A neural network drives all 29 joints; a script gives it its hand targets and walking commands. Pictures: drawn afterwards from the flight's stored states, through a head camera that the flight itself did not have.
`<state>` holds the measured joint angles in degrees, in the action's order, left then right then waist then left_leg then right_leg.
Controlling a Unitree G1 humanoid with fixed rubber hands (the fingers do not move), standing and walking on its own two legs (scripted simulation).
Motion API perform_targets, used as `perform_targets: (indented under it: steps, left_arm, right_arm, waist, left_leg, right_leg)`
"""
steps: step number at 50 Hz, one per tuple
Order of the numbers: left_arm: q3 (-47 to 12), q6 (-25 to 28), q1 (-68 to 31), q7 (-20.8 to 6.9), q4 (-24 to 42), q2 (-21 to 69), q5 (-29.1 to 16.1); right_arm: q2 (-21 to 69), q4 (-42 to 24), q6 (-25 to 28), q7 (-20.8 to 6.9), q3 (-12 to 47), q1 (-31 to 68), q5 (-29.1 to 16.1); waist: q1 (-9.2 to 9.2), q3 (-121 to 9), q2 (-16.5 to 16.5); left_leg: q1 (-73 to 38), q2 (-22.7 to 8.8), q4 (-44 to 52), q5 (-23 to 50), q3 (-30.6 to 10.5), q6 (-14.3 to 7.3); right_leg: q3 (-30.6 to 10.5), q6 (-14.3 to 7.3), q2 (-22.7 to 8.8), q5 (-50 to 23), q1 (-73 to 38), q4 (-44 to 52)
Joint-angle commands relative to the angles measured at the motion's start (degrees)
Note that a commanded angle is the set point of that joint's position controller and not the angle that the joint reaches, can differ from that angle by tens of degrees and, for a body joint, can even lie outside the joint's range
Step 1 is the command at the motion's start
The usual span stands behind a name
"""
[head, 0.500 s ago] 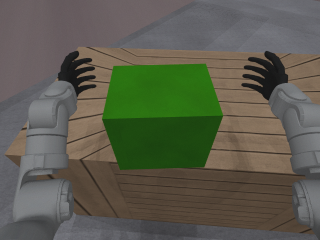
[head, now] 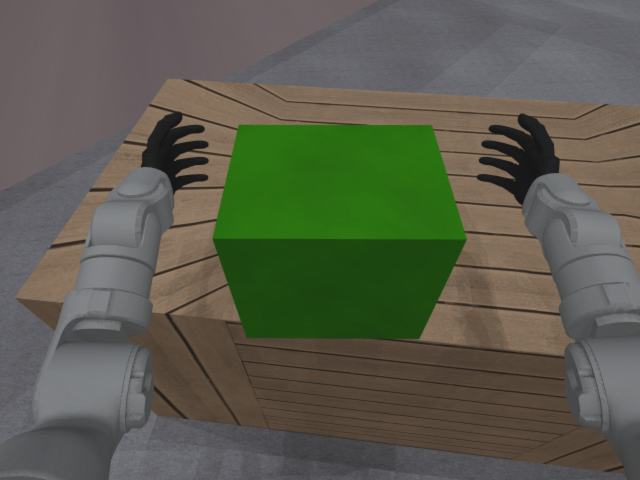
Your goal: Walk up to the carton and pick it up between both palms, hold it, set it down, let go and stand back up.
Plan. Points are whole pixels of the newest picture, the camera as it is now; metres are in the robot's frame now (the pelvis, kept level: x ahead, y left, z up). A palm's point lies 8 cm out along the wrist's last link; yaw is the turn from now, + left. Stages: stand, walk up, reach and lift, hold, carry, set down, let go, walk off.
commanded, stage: reach and lift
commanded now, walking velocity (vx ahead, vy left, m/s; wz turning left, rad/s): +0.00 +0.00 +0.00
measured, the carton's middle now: (333, 237) +0.41 +0.02 +0.05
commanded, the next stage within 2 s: none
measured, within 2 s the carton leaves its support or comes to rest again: neither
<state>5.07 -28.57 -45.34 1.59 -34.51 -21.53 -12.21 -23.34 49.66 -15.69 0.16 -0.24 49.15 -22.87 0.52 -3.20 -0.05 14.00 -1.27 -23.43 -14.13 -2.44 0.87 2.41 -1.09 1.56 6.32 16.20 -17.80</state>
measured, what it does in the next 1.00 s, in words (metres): stands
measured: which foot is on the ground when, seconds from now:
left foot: down 0.00-1.00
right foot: down 0.00-1.00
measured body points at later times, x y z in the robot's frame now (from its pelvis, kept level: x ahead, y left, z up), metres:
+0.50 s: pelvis -0.01 +0.01 +0.00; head +0.03 +0.00 +0.44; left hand +0.42 +0.21 +0.10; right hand +0.42 -0.21 +0.08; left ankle -0.03 +0.13 -0.75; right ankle +0.03 -0.11 -0.75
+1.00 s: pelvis -0.02 +0.00 -0.01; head +0.02 +0.00 +0.44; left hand +0.41 +0.20 +0.08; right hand +0.42 -0.16 +0.08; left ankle -0.03 +0.13 -0.75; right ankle +0.03 -0.11 -0.75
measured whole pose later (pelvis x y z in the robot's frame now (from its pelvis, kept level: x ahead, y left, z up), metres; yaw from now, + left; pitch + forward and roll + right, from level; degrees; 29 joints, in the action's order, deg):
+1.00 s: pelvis -0.02 +0.00 -0.01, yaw +1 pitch +13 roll -1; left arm 3.4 5.0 -49.2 6.0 -63.6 -11.6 -9.6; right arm -11.3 65.0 5.0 3.5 -1.5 48.8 -13.6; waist 1.5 -9.6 -0.8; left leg 29.2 -1.1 -30.5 -14.3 -3.3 1.3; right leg 3.0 -1.4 1.5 6.1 30.5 -23.6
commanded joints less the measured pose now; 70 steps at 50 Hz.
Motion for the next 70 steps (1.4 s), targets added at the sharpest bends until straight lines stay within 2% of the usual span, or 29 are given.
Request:
perform_targets:
  steps: [1,2,4,8,9,12,14,17,19,20,25,26,30,35,37,39,49,59,63,66,68,69,70]
  left_arm:
    - [2.24,6.36,-19.99,0.04,10.13,-8.07,0.91]
    - [2.30,7.89,-19.90,0.41,11.60,-7.56,1.47]
    - [2.61,10.29,-20.07,0.89,12.54,-6.89,1.51]
    - [2.76,16.06,-20.23,1.49,10.06,-6.36,1.13]
    - [2.48,17.29,-20.72,1.80,10.58,-5.78,1.30]
    - [2.07,20.32,-20.62,2.31,9.35,-5.04,0.93]
    - [2.06,21.19,-20.42,2.17,5.10,-4.46,1.75]
    - [1.79,22.66,-19.10,2.18,3.67,-3.68,1.83]
    - [1.70,23.19,-20.16,2.23,0.59,-2.95,1.96]
    - [1.72,23.14,-19.38,2.23,-0.82,-2.63,2.15]
    - [1.04,25.71,-21.44,2.24,-7.06,-2.26,1.58]
    - [0.94,26.48,-22.34,2.38,-7.98,-2.07,1.82]
    - [-0.87,29.48,-24.61,2.53,-13.77,-1.28,0.65]
    - [-2.06,32.97,-28.25,3.07,-15.11,-0.23,0.51]
    - [-2.38,33.72,-29.08,3.28,-16.37,0.06,0.78]
    - [-1.89,34.67,-30.08,3.28,-17.36,0.60,1.24]
    - [-1.55,36.25,-31.58,3.83,-18.62,4.55,3.26]
    - [-1.11,36.82,-34.19,4.83,-19.74,9.08,4.16]
    - [-0.76,37.23,-33.39,4.94,-19.16,10.84,4.57]
    - [-0.33,37.88,-33.79,4.84,-18.76,12.10,5.63]
    - [0.83,38.14,-33.00,4.45,-19.49,12.79,6.60]
    - [0.95,38.29,-32.98,4.23,-19.73,13.40,6.98]
    - [1.49,38.51,-33.13,4.02,-19.29,13.98,7.63]
  right_arm:
    - [-9.58,-10.69,5.90,0.43,-2.65,19.80,1.58]
    - [-9.17,-11.94,7.42,0.44,-3.30,19.03,2.20]
    - [-8.86,-13.84,9.73,0.64,-3.71,18.77,3.10]
    - [-7.81,-16.25,13.48,1.07,-4.53,18.56,5.28]
    - [-7.72,-16.70,14.37,1.31,-4.74,18.41,5.77]
    - [-7.49,-17.15,16.34,1.49,-4.56,18.52,6.33]
    - [-7.53,-13.37,16.56,1.65,-4.27,17.89,6.43]
    - [-7.30,-13.02,17.71,1.92,-2.22,17.55,5.29]
    - [-7.59,-10.16,18.04,1.88,-2.20,18.52,5.07]
    - [-7.46,-8.78,18.07,1.82,-1.26,18.03,4.28]
    - [-6.09,-2.71,18.80,1.43,0.55,20.30,3.26]
    - [-6.03,-1.11,19.09,1.33,0.61,20.56,3.19]
    - [-4.12,2.03,19.86,0.84,2.09,22.78,2.66]
    - [-2.72,3.63,21.31,0.76,1.30,24.99,3.69]
    - [-1.90,4.57,21.52,1.00,0.99,25.59,4.31]
    - [-1.07,4.77,21.95,1.31,0.59,26.36,5.44]
    - [2.68,5.18,23.30,3.73,-3.20,27.09,9.98]
    - [7.07,5.51,22.47,3.77,-5.07,29.65,12.04]
    - [8.61,4.66,22.54,3.67,-5.74,29.68,13.22]
    - [9.90,5.14,22.53,3.32,-6.82,29.08,14.56]
    - [11.32,4.03,22.76,2.94,-6.91,29.08,15.61]
    - [11.94,4.11,22.74,2.72,-7.56,28.99,16.24]
    - [12.97,4.33,22.86,2.54,-7.59,28.87,16.89]
  waist:
    - [-0.24,-30.22,-2.20]
    - [0.00,-31.47,-3.47]
    - [0.42,-32.20,-3.60]
    - [1.05,-34.92,-2.18]
    - [0.77,-36.64,-2.79]
    - [0.75,-41.37,-1.24]
    - [0.37,-40.38,-0.78]
    - [0.99,-42.19,0.53]
    - [0.52,-41.26,1.00]
    - [1.04,-40.24,0.98]
    - [1.87,-36.57,2.92]
    - [2.02,-36.50,2.04]
    - [2.59,-34.07,2.26]
    - [1.90,-37.68,-0.40]
    - [1.78,-38.43,-1.01]
    - [1.62,-39.34,-0.24]
    - [-1.14,-42.64,-1.68]
    - [-0.98,-41.27,-2.17]
    - [-1.12,-41.75,-1.29]
    - [-1.26,-41.07,-1.91]
    - [-0.56,-40.71,-0.98]
    - [-1.04,-40.02,-1.16]
    - [-0.68,-40.17,-1.49]
  left_leg:
    - [-2.08,2.50,0.86,29.09,2.40,3.13]
    - [-2.58,2.46,0.47,30.11,2.46,3.41]
    - [-1.94,2.64,-0.16,30.40,2.56,3.55]
    - [1.58,3.07,-0.53,28.43,3.14,3.09]
    - [1.62,2.98,-0.85,29.02,3.14,3.22]
    - [2.20,2.90,-1.88,31.19,3.15,3.25]
    - [2.78,2.73,-1.74,30.53,2.92,3.22]
    - [2.44,2.73,-2.11,31.73,3.18,3.06]
    - [2.02,2.41,-1.96,31.46,2.87,3.23]
    - [1.86,2.38,-1.95,31.78,2.87,3.23]
    - [4.29,2.24,-0.95,26.40,3.22,2.37]
    - [4.15,2.20,-0.92,25.95,3.20,2.61]
    - [7.00,2.18,-1.01,21.51,3.41,2.13]
    - [7.63,2.06,-2.51,21.01,3.22,2.89]
    - [8.22,2.10,-2.76,20.40,3.28,3.00]
    - [9.21,2.10,-2.95,19.31,3.26,2.99]
    - [8.81,2.23,-3.72,20.99,3.24,4.19]
    - [8.32,1.98,-3.29,19.08,3.45,4.51]
    - [7.70,1.91,-3.48,19.62,3.49,4.41]
    - [7.40,1.92,-3.25,19.36,3.64,4.48]
    - [8.26,2.05,-2.82,19.23,3.97,4.15]
    - [8.07,2.06,-2.41,18.91,3.92,4.13]
    - [7.69,2.02,-2.21,19.37,4.15,4.11]
  right_leg:
    - [-1.35,1.56,1.20,-23.10,-22.47,-3.48]
    - [-1.29,1.33,1.42,-22.61,-22.08,-3.47]
    - [-1.44,1.46,1.44,-22.40,-21.46,-3.84]
    - [-1.88,1.83,1.20,-22.67,-22.11,-4.82]
    - [-1.83,1.90,1.34,-23.45,-22.41,-5.30]
    - [-1.79,1.96,1.77,-26.01,-22.62,-6.39]
    - [-1.63,2.19,1.94,-25.18,-21.76,-6.27]
    - [-1.57,2.25,2.30,-26.27,-22.30,-6.51]
    - [-1.26,2.10,2.60,-25.24,-20.61,-6.16]
    - [-1.34,2.01,2.56,-25.14,-20.23,-5.83]
    - [-1.86,1.54,1.83,-19.44,-18.40,-4.88]
    - [-1.63,1.45,1.85,-18.53,-17.69,-4.82]
    - [-2.13,1.34,0.72,-14.43,-15.57,-5.05]
    - [-2.08,1.09,0.27,-13.98,-13.74,-5.97]
    - [-1.95,1.19,0.11,-13.52,-13.36,-6.05]
    - [-2.13,1.47,0.10,-13.65,-13.97,-6.51]
    - [-1.27,1.66,0.24,-16.29,-15.04,-7.10]
    - [-0.85,1.02,0.08,-11.89,-12.52,-6.66]
    - [-1.16,0.92,0.11,-13.16,-13.48,-6.59]
    - [-0.90,0.88,-0.04,-12.75,-13.22,-6.42]
    - [-1.18,0.93,-0.28,-13.19,-14.91,-6.41]
    - [-1.12,0.85,-0.38,-12.97,-15.12,-6.22]
    - [-1.27,0.78,-0.49,-13.58,-15.91,-6.03]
